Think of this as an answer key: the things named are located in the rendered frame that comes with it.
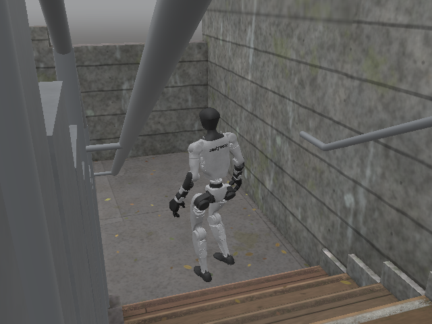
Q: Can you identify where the robot right forearm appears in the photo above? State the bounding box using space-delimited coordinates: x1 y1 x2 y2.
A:
233 162 244 180

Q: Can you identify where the right robot upper arm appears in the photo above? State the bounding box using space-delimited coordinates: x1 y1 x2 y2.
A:
223 132 244 166

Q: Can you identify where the robot left shin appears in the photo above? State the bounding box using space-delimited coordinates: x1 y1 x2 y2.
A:
192 230 208 274

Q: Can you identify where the robot left forearm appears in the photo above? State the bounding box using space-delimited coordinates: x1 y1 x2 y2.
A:
174 172 194 203

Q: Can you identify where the robot left hand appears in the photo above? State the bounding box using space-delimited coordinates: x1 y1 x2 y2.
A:
169 199 185 217

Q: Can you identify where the left robot upper arm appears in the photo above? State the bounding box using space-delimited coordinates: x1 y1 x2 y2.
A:
188 140 203 182

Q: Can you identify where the robot right hand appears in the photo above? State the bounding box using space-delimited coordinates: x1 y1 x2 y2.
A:
229 177 242 192

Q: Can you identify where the right robot foot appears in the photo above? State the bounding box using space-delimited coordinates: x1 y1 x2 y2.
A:
213 252 235 265

